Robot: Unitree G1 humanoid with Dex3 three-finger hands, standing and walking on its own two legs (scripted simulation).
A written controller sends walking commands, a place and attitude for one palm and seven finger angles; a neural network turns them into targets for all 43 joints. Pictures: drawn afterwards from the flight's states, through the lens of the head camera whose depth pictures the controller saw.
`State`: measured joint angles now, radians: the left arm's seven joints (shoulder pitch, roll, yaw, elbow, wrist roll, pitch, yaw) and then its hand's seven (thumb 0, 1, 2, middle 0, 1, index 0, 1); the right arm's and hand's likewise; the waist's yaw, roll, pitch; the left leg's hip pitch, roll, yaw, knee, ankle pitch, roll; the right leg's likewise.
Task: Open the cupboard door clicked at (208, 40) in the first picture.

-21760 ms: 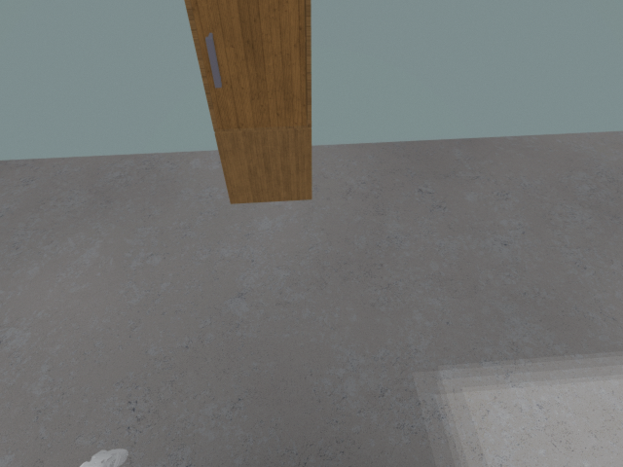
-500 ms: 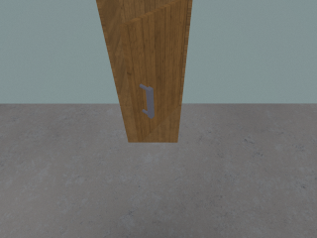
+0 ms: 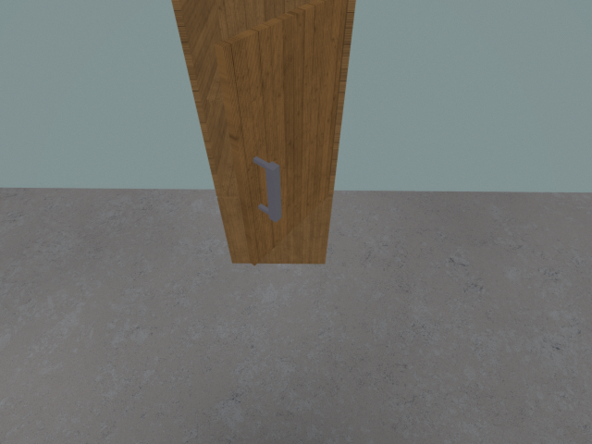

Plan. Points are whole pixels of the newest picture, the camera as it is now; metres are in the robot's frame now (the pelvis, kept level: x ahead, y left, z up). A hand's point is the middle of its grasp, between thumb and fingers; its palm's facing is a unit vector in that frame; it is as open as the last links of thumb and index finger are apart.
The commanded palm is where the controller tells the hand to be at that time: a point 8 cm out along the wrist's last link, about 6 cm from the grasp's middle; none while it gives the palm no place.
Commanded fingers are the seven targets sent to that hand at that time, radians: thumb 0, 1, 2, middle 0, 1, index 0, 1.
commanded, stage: look to check the result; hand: left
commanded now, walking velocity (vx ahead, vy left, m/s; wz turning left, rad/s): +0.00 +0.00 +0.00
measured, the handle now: (267, 189) +0.63 +0.10 -0.08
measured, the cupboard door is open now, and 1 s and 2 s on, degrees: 52 52 52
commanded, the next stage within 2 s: walk to a spot facing it in 0.36 s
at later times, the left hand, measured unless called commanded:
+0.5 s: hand out of the picture +0.06 +0.21 -0.17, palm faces -0.01 -0.96 -0.28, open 7.3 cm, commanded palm none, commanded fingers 0.00 0.90 0.90 -0.20 -0.30 -0.20 -0.30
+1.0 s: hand out of the picture +0.07 +0.16 -0.17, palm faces -0.16 -0.94 -0.29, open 7.3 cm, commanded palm none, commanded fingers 0.00 0.90 0.90 -0.20 -0.30 -0.20 -0.30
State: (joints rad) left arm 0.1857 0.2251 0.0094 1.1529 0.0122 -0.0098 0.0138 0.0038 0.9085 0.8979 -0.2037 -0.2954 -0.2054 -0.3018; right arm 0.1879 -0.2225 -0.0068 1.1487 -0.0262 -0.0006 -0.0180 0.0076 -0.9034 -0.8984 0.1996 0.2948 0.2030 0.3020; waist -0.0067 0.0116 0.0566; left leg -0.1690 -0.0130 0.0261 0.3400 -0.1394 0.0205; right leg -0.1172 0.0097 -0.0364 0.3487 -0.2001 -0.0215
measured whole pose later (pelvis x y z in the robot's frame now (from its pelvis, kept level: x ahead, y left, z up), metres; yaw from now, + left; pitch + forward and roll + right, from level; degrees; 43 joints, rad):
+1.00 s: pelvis -0.01 -0.04 -0.02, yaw -14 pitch +0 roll +2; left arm 0.23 0.18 0.07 0.98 0.03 0.03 0.01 0.00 0.91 0.90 -0.20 -0.30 -0.20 -0.30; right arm 0.14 -0.23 -0.07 1.01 -0.02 0.06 -0.03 0.01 -0.90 -0.90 0.20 0.29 0.20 0.30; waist 0.03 0.03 0.13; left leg -0.45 0.03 0.03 1.05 -0.47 -0.04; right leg -0.29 0.06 0.04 0.61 -0.31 -0.07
